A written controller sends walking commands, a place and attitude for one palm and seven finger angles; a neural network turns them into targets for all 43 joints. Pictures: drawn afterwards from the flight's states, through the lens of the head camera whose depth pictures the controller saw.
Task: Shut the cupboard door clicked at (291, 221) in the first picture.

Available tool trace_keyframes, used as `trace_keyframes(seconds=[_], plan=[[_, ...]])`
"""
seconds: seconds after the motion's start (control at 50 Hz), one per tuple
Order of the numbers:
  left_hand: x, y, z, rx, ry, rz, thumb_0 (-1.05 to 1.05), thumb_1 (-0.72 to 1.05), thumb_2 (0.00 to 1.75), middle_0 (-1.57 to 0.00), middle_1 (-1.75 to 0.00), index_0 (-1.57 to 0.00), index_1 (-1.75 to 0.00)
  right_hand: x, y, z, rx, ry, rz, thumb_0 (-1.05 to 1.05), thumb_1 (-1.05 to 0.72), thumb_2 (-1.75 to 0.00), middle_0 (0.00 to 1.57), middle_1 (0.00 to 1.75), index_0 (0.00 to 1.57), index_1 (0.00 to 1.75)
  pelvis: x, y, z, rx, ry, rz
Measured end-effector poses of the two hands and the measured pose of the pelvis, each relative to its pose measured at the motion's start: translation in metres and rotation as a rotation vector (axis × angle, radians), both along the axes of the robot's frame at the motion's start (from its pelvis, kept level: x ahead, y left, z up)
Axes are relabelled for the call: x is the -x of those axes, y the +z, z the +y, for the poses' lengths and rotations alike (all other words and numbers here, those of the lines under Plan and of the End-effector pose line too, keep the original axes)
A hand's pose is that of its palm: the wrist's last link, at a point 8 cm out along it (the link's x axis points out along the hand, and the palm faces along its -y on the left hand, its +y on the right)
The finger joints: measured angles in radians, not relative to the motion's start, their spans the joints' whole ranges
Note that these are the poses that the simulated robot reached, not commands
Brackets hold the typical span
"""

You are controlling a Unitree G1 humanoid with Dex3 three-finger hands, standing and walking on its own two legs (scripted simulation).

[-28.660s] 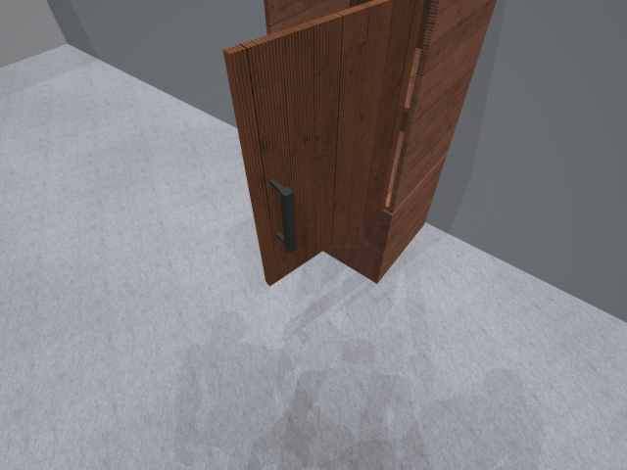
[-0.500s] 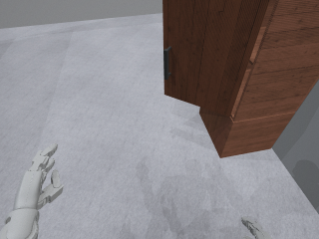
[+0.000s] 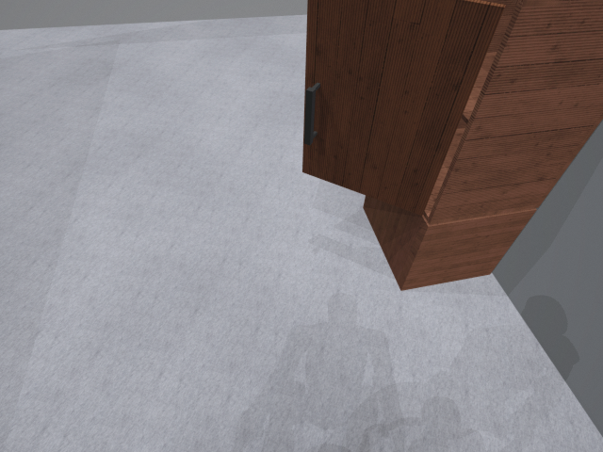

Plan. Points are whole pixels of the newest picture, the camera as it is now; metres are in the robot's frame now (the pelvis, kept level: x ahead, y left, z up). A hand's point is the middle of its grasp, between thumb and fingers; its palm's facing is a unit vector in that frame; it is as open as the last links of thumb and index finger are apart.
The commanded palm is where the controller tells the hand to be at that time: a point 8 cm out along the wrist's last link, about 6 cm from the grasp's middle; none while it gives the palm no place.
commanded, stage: let the arm hang, fingers relaxed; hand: left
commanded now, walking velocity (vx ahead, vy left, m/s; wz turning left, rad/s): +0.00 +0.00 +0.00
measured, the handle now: (312, 114) +1.00 +0.03 -0.10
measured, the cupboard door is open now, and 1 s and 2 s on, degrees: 50 50 50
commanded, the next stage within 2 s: look to check the result in 0.50 s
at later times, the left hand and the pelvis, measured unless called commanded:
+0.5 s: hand out of the picture -0.04 +0.15 -0.18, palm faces +0.02 -0.99 -0.13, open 7.4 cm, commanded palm none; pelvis -0.01 +0.01 +0.00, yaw -1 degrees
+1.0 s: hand out of the picture -0.01 +0.18 -0.17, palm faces +0.00 -0.98 -0.20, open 7.4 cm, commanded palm none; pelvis -0.01 +0.00 +0.00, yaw -2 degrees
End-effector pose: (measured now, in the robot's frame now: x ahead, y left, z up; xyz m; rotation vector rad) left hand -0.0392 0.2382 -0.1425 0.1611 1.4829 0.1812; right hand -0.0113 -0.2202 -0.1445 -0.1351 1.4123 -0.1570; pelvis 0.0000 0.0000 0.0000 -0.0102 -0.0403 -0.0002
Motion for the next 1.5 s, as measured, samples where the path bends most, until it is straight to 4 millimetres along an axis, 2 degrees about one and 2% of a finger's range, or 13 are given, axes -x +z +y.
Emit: trace_keyframes(seconds=[0.14, 0.34, 0.56, 0.84, 1.24, 1.4, 1.5], plan=[[0.013, -0.002, -0.013, 0.032, 0.002, 0.021, 0.01, 0.92, 0.90, -0.20, -0.30, -0.19, -0.30, 0.023, -0.005, 0.018, -0.034, -0.033, 0.036, 0.01, -0.90, -0.90, 0.20, 0.30, 0.20, 0.30, 0.005, 0.000, 0.005, -0.006, -0.012, -0.006], [0.005, -0.010, -0.035, 0.092, -0.004, -0.018, 0.01, 0.91, 0.90, -0.20, -0.30, -0.19, -0.30, 0.040, -0.005, 0.028, -0.039, -0.067, 0.048, 0.01, -0.90, -0.90, 0.20, 0.30, 0.20, 0.30, 0.008, -0.001, 0.009, -0.008, -0.020, -0.004], [-0.001, -0.009, -0.030, 0.077, -0.012, -0.032, 0.01, 0.91, 0.90, -0.20, -0.30, -0.19, -0.30, 0.043, -0.004, 0.026, -0.034, -0.077, 0.043, 0.01, -0.91, -0.90, 0.20, 0.30, 0.20, 0.30, 0.010, -0.001, 0.008, -0.010, -0.023, 0.001], [-0.007, -0.003, -0.013, 0.022, -0.025, -0.032, 0.01, 0.91, 0.90, -0.20, -0.30, -0.19, -0.30, 0.026, -0.004, 0.008, -0.014, -0.061, 0.013, 0.01, -0.91, -0.90, 0.20, 0.30, 0.20, 0.30, 0.008, -0.001, 0.003, -0.012, -0.027, -0.002], [-0.051, 0.002, -0.009, -0.002, -0.058, -0.114, 0.01, 0.91, 0.90, -0.20, -0.30, -0.20, -0.30, -0.009, 0.002, -0.025, 0.032, -0.023, -0.040, 0.01, -0.90, -0.90, 0.20, 0.30, 0.20, 0.30, 0.002, 0.001, -0.007, -0.011, -0.018, -0.002], [-0.055, -0.008, -0.007, -0.005, 0.013, -0.151, 0.01, 0.91, 0.90, -0.20, -0.30, -0.20, -0.30, -0.018, -0.006, -0.020, 0.021, 0.025, -0.008, 0.01, -0.91, -0.90, 0.20, 0.30, 0.19, 0.30, 0.003, -0.008, -0.006, 0.004, 0.052, 0.011], [-0.052, -0.024, 0.005, 0.008, 0.073, -0.176, 0.01, 0.91, 0.90, -0.20, -0.30, -0.20, -0.30, -0.032, -0.009, -0.010, 0.040, 0.073, -0.005, 0.01, -0.91, -0.90, 0.20, 0.30, 0.20, 0.30, 0.004, -0.019, 0.005, 0.014, 0.114, 0.007]])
